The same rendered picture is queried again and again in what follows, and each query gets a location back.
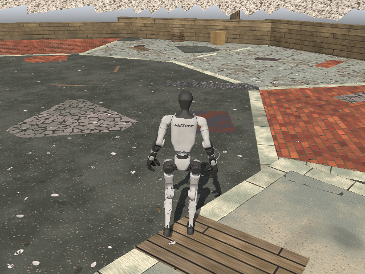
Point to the robot left hand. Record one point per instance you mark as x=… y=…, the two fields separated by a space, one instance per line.
x=151 y=162

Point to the left robot upper arm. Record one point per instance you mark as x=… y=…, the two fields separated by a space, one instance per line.
x=162 y=129

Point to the robot left forearm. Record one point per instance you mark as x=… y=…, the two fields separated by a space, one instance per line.
x=154 y=151

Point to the right robot upper arm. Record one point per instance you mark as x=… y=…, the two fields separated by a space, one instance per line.
x=204 y=131

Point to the left robot thigh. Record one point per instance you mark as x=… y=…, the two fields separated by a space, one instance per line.
x=169 y=171

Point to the robot torso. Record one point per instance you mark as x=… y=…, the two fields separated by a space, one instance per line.
x=183 y=136

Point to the robot right hand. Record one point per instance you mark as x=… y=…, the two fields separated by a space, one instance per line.
x=214 y=169

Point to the robot right forearm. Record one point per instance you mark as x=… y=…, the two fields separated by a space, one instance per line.
x=211 y=155

